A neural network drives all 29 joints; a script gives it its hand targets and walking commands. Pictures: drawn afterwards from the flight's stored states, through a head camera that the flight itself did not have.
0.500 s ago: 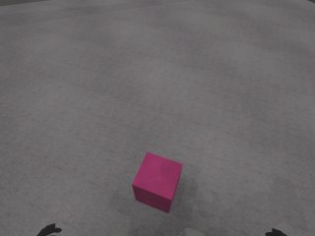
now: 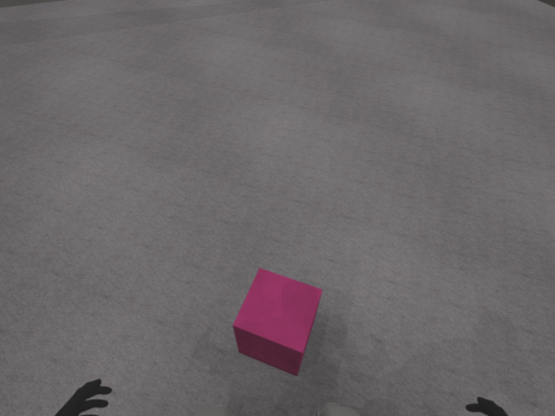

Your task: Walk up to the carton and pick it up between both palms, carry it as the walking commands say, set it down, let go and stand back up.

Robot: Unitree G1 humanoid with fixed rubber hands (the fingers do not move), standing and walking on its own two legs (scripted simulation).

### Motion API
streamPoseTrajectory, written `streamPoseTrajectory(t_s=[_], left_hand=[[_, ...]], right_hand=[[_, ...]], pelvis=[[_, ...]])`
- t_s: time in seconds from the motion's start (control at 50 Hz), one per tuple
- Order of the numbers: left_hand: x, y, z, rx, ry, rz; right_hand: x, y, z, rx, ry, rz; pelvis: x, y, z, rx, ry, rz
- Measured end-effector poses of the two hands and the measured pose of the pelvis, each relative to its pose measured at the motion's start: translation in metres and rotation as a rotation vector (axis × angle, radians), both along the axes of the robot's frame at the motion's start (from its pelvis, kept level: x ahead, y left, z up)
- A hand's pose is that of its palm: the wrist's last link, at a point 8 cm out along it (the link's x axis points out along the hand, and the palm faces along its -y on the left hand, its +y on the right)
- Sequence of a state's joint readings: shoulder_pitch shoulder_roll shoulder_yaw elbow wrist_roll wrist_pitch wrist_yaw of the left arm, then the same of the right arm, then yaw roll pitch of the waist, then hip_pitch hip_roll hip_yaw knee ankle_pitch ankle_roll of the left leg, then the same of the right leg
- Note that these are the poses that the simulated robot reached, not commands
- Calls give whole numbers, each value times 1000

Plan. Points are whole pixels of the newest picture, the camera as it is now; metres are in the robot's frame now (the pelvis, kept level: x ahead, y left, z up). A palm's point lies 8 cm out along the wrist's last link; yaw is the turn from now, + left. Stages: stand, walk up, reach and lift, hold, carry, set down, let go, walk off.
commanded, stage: walk up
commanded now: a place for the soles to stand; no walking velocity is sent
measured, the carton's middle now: (278, 322) +0.48 +0.00 -0.60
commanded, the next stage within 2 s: none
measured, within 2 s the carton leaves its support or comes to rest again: neither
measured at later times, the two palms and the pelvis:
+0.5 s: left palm out of the picture +0.07 +0.49 -0.09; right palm out of the picture +0.11 -0.16 -0.11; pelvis +0.01 +0.16 -0.03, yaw -6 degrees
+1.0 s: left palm out of the picture +0.19 +0.60 -0.11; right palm out of the picture -0.05 -0.02 -0.08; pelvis +0.02 +0.32 -0.02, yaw -20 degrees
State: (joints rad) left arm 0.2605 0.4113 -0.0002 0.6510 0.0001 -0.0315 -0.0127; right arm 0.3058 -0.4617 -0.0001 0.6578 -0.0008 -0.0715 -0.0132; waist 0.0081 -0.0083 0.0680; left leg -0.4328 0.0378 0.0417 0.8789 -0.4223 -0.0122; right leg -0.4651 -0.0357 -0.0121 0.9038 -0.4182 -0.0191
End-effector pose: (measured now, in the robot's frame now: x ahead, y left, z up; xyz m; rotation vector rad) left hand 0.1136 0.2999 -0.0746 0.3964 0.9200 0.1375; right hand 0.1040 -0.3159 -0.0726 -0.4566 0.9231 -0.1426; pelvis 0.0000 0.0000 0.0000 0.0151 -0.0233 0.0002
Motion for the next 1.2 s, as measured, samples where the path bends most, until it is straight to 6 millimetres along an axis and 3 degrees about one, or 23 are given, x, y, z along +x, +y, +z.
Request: streamPoseTrajectory(t_s=[0.1,0.16,0.3,0.38,0.44,0.5,0.6,0.68,0.76,0.82,0.88,0.92,0.96,1.06,1.12,1.2], left_hand=[[-1,0,0,7,-7,1],[-17,12,2,49,5,19],[-74,70,11,146,138,66],[-83,115,9,186,170,68],[-68,154,-1,196,149,47],[-41,187,-19,196,118,25],[9,213,-19,164,72,-47],[27,228,-6,134,105,-129],[12,257,12,150,183,-167],[-13,286,3,169,278,-167],[-2,301,-8,147,258,-177],[22,306,-19,121,209,-201],[51,307,-33,91,164,-231],[113,282,-39,-17,82,-332],[132,266,-43,-74,71,-360],[135,250,-55,-118,119,-371]], right_hand=[[-1,-1,-2,2,16,1],[6,4,-3,14,50,14],[36,49,-9,69,17,38],[44,90,-16,96,-11,27],[36,122,-25,94,-17,-4],[5,151,-40,83,10,-61],[-60,195,-39,85,79,-186],[-93,220,-24,75,97,-267],[-92,237,-8,62,79,-301],[-78,246,-1,22,24,-301],[-80,261,4,-6,9,-297],[-95,274,2,-29,19,-308],[-124,286,-7,-61,55,-345],[-198,317,0,-112,184,-499],[-220,326,16,-137,237,-540],[-226,322,35,-174,265,-556]], pelvis=[[0,0,0,1,0,-1],[0,7,1,-1,3,-9],[2,52,1,-21,9,-29],[4,92,-6,-37,-1,-53],[8,129,-17,-52,-18,-76],[10,162,-31,-65,-63,-105],[11,199,-22,-79,-102,-153],[11,225,-6,-55,-87,-217],[9,250,11,-40,-41,-257],[4,268,7,-39,-45,-297],[6,288,2,-41,-69,-308],[9,302,-6,-45,-77,-317],[12,315,-17,-41,-92,-329],[22,326,-14,-43,-137,-364],[28,324,-9,-48,-136,-368],[33,316,-4,-42,-116,-373]])
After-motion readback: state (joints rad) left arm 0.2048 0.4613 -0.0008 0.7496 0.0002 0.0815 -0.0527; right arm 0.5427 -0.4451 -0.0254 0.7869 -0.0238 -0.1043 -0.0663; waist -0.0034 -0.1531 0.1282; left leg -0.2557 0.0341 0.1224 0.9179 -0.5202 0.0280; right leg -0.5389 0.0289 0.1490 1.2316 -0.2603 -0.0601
